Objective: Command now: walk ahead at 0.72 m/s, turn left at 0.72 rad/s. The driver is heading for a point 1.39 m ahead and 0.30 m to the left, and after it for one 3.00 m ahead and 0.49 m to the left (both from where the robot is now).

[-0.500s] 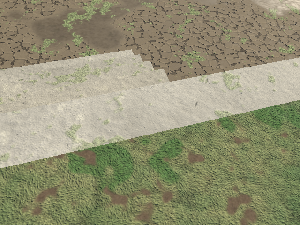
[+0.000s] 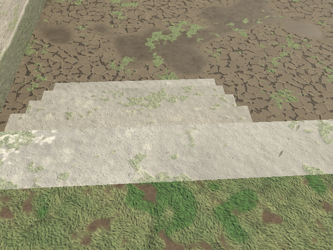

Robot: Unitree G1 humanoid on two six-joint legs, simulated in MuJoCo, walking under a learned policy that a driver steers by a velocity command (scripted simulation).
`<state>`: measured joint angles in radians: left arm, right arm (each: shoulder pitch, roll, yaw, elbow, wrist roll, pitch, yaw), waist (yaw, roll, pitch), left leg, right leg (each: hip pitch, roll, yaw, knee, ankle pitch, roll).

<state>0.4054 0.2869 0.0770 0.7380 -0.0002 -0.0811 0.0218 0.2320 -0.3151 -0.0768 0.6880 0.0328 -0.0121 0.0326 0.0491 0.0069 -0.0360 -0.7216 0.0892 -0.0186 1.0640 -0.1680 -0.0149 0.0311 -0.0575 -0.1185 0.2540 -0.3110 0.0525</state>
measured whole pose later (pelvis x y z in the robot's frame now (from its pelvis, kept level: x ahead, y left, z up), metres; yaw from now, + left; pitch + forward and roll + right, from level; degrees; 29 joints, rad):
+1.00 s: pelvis +0.76 +0.41 +0.00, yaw +19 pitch +0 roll -1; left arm 0.61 0.21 0.05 0.83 -0.04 -0.07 0.00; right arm -0.03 -0.24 0.02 0.59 -0.02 -0.16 0.02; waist 0.13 0.01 0.03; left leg -0.68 0.06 -0.16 0.71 0.01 -0.01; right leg 0.00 0.15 0.20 0.35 -0.33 -0.10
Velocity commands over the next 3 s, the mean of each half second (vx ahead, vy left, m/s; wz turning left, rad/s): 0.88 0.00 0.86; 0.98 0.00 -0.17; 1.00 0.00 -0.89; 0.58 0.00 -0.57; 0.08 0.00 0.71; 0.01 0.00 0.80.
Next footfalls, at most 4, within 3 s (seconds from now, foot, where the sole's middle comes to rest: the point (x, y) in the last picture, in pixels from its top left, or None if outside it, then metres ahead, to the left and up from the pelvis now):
0.18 left None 0.25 0.20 -0.77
0.70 right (109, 200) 0.73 0.31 -0.77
1.10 left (42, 147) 1.00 0.69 -0.77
1.60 right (108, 125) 1.33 0.43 -0.94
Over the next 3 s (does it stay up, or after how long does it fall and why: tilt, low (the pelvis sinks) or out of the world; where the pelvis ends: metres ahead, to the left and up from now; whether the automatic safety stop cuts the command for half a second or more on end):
stays up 1.61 0.47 -0.35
